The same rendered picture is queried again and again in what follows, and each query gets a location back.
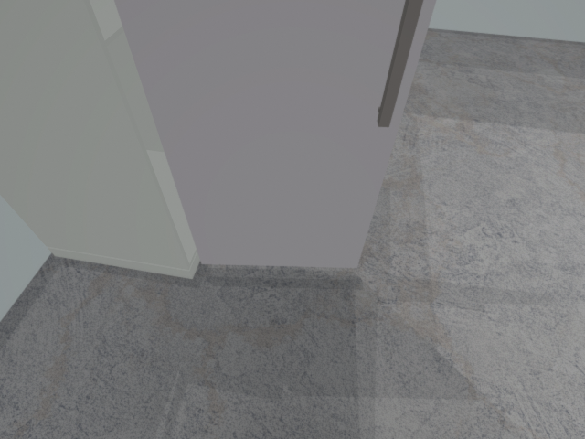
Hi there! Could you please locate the handle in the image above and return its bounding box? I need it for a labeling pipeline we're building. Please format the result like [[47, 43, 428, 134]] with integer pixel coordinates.
[[378, 0, 423, 127]]

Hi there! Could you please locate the fridge door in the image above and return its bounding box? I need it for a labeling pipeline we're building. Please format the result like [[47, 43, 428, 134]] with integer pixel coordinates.
[[114, 0, 436, 268]]

